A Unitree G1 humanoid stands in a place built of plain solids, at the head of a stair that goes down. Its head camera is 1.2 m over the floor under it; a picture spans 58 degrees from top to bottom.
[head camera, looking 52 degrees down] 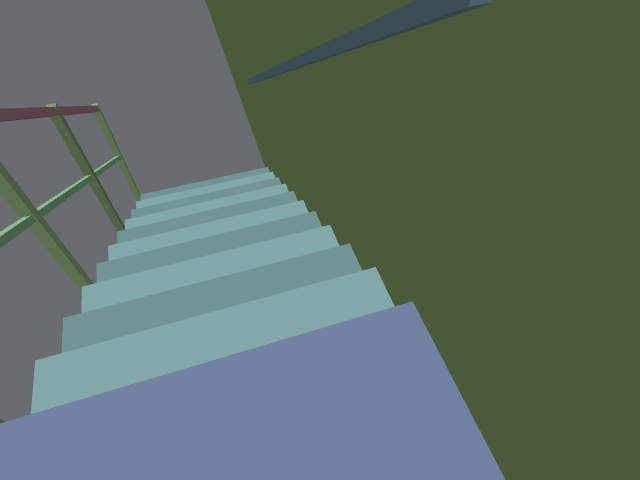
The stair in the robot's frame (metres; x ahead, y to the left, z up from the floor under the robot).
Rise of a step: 0.17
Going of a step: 0.26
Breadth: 1.21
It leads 18 degrees to the left of straight ahead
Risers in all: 11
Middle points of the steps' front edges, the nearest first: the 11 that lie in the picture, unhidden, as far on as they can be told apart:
0.51 0.28 0.00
0.75 0.36 -0.17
1.00 0.44 -0.34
1.25 0.52 -0.51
1.49 0.60 -0.68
1.74 0.68 -0.84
1.99 0.76 -1.01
2.24 0.84 -1.18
2.48 0.92 -1.35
2.73 1.00 -1.52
2.98 1.08 -1.69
